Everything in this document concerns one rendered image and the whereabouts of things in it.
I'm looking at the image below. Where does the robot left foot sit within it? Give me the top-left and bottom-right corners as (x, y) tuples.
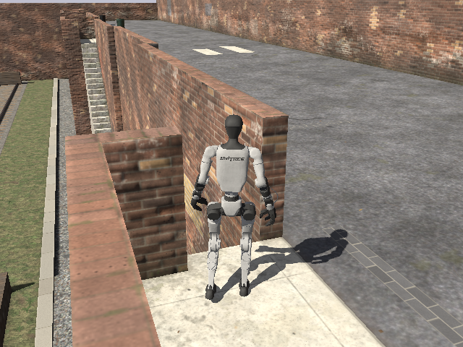
(205, 284), (216, 300)

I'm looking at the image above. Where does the right robot upper arm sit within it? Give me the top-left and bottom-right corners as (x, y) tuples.
(248, 147), (266, 188)

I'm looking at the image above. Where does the humanoid robot torso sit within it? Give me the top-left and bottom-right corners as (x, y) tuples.
(216, 143), (249, 217)

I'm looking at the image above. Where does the left robot forearm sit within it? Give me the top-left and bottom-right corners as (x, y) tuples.
(192, 174), (205, 200)

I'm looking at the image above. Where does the right robot forearm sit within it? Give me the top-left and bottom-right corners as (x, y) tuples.
(260, 177), (274, 210)

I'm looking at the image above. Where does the right robot hand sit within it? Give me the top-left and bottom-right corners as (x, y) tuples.
(260, 208), (276, 226)

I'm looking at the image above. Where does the left robot upper arm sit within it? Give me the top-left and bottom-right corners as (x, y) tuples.
(198, 145), (218, 185)

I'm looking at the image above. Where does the left robot hand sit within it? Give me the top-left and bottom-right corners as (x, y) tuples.
(190, 197), (208, 211)

